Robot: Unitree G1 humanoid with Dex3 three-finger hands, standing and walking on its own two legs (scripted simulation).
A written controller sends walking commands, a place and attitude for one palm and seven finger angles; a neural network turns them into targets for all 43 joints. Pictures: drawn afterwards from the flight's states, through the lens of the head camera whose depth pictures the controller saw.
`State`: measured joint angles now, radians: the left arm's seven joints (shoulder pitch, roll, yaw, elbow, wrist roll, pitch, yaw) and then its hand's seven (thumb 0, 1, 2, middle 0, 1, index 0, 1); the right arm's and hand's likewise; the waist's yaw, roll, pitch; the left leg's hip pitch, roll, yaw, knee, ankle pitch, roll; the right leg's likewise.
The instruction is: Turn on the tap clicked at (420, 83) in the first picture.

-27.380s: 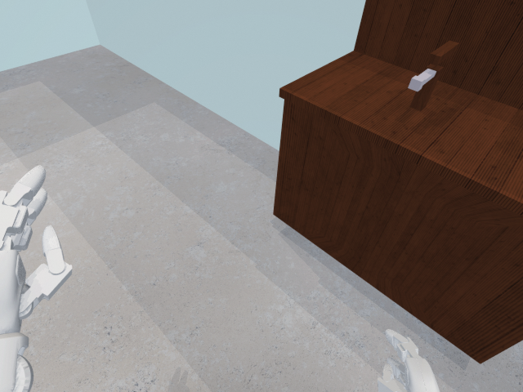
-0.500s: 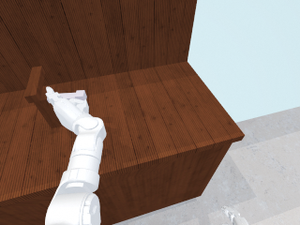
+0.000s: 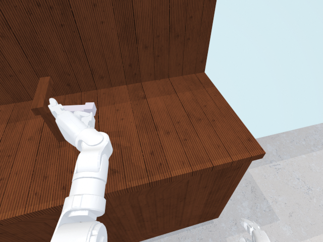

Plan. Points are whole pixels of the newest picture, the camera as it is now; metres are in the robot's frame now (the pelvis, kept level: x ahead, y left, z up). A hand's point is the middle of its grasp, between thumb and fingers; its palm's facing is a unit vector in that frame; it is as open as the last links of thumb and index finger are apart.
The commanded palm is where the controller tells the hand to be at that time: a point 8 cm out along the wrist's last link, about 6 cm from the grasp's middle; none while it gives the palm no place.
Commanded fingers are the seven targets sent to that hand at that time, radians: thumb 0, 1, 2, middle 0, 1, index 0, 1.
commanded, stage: lift the hand up off the lever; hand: left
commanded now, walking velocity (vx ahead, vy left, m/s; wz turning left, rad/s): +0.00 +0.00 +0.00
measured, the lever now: (90, 109) +0.44 +0.24 +0.10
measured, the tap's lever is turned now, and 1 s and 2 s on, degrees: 78 78 78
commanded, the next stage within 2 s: draw the hand back beside the body in 1.24 s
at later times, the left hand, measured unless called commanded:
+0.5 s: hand (84, 110) +0.37 +0.22 +0.16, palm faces +0.81 -0.59 -0.04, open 7.8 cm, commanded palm +0.32 +0.23 +0.15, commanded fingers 0.00 0.90 0.90 -0.15 -0.15 -0.15 -0.15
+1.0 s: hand (81, 107) +0.36 +0.22 +0.18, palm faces +0.79 -0.62 -0.02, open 7.8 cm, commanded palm +0.31 +0.23 +0.17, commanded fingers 0.00 0.90 0.90 -0.15 -0.15 -0.15 -0.15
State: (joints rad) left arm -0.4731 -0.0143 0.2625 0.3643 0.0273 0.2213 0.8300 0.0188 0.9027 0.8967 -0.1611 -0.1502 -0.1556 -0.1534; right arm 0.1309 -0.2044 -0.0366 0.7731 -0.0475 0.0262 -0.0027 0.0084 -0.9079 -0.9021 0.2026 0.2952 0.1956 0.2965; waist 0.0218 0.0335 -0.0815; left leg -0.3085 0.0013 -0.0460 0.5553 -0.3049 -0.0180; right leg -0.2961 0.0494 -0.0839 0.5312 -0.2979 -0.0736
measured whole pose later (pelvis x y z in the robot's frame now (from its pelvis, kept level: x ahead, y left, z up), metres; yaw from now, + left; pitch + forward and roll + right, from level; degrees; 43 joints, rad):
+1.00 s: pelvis -0.01 +0.00 +0.01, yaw +0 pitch -1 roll +0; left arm -0.51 0.01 0.23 0.28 -0.02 0.34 0.78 0.02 0.90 0.90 -0.16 -0.15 -0.15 -0.15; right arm 0.05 -0.20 -0.01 0.79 -0.01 0.01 -0.03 0.01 -0.91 -0.90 0.20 0.30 0.20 0.30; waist 0.05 0.05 -0.06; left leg -0.20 0.00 -0.05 0.45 -0.24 -0.02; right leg -0.18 0.05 -0.08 0.42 -0.23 -0.07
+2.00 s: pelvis -0.03 +0.01 +0.01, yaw -2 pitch -6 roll +0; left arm 0.04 0.30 0.13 -0.06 -0.09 -0.10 0.11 0.02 0.90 0.90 -0.18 -0.22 -0.18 -0.23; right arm 0.12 -0.20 0.04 0.66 0.02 -0.02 -0.05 0.01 -0.91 -0.90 0.20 0.30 0.20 0.30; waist 0.02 0.06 0.05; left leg -0.06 0.01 0.00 0.34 -0.18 0.00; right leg -0.05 0.05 -0.04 0.31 -0.15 -0.06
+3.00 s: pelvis -0.02 +0.02 +0.01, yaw -1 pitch -6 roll -1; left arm 0.41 0.35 0.26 -0.40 -0.09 -0.11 0.10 0.02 0.89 0.90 -0.21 -0.30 -0.21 -0.30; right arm 0.16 -0.23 0.03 0.63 0.01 -0.06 -0.06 0.01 -0.91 -0.90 0.20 0.30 0.20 0.30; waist 0.06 0.07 0.03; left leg -0.08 0.00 -0.02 0.41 -0.23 0.01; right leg -0.05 0.05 -0.05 0.34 -0.19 -0.05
